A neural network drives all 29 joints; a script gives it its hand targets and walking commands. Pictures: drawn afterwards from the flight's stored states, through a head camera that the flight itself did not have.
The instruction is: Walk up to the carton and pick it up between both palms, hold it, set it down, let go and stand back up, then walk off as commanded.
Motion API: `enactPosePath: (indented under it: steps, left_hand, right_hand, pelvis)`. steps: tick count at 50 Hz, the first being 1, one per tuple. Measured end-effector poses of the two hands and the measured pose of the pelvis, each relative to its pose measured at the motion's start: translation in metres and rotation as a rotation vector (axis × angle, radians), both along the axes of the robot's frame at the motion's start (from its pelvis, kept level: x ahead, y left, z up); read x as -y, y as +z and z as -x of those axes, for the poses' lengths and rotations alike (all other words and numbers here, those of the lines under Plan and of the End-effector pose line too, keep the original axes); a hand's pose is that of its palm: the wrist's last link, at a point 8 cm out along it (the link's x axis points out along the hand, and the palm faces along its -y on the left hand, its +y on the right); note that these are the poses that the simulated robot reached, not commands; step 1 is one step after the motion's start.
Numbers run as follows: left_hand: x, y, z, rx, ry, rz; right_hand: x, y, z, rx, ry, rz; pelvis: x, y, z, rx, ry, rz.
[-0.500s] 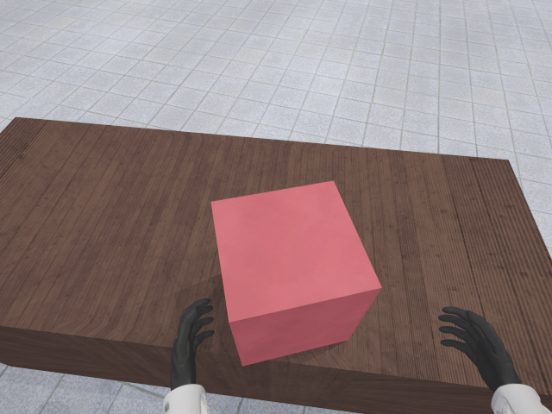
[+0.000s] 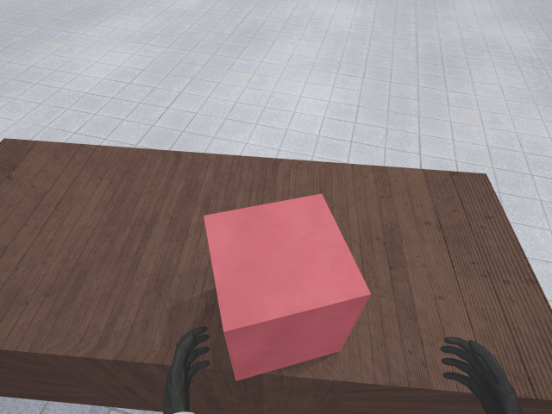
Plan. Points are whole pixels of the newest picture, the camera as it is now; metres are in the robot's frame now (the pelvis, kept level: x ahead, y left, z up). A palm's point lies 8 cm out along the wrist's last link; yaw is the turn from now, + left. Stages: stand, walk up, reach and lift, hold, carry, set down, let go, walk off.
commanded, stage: set down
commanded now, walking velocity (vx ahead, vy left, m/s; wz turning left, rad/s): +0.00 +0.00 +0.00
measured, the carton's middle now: (277, 289) +0.36 +0.03 -0.09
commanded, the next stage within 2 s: let go in 1.24 s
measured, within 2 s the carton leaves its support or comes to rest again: neither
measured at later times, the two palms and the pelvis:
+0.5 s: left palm (166, 398) +0.17 +0.18 -0.07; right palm (478, 410) +0.18 -0.26 -0.06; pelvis +0.01 +0.00 +0.00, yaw +0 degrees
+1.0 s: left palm out of the picture +0.15 +0.21 -0.08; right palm (444, 413) +0.18 -0.22 -0.07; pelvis +0.01 +0.00 +0.00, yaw +0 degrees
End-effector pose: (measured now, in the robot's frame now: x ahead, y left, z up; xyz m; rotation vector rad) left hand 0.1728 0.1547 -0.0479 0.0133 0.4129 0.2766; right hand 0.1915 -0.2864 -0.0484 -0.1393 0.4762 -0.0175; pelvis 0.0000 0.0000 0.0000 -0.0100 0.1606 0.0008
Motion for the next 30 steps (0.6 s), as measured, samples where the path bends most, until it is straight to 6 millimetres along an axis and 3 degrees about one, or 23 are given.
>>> enactPosePath:
  steps: [16, 30]
  left_hand:
    - [-0.017, -0.014, 0.0, -0.079, -0.05, -0.024]
    - [-0.027, -0.021, 0.004, -0.148, -0.106, -0.044]
  right_hand:
    - [-0.023, -0.005, -0.004, -0.047, -0.01, -0.011]
    - [-0.029, -0.015, 0.016, -0.115, -0.03, 0.001]
  pelvis:
    - [-0.002, 0.001, -0.009, 0.026, 0.0, 0.001]
    - [-0.002, 0.001, -0.01, 0.066, 0.001, 0.001]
